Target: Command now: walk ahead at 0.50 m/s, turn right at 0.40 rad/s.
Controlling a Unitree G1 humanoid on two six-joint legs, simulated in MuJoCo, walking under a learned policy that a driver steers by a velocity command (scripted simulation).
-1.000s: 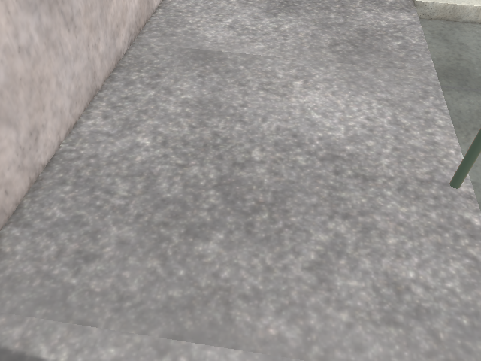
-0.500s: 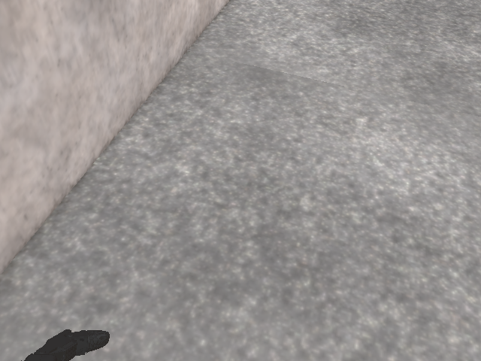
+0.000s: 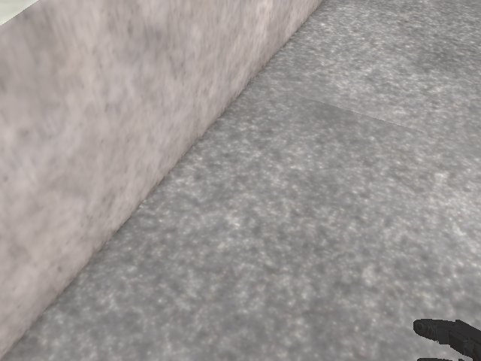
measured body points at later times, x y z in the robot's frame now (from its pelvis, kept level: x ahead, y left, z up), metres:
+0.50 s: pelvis +0.25 -0.03 -0.04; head +0.27 -0.06 +0.41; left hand +0.53 +0.12 -0.11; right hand +0.15 -0.32 -0.16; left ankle +0.12 +0.13 -0.75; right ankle +0.34 -0.18 -0.76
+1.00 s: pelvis +0.51 -0.16 -0.07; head +0.52 -0.18 +0.38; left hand +0.67 +0.07 -0.19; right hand +0.58 -0.48 -0.15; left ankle +0.69 -0.14 -0.79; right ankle +0.34 -0.17 -0.78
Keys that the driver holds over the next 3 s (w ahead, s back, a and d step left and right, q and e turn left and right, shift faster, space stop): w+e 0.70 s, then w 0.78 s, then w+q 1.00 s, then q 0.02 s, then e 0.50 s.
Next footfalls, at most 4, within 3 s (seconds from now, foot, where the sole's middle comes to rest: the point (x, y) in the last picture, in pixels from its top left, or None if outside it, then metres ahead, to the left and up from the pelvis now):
0.04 left None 0.15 0.13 -0.79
0.56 right None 0.37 -0.18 -0.83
1.04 left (335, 301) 0.72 -0.16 -0.86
1.56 right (442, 283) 0.83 -0.51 -0.89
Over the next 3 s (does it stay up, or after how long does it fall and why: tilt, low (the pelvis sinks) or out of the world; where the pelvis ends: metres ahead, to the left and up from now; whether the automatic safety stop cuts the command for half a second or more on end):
stays up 1.40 -0.52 -0.18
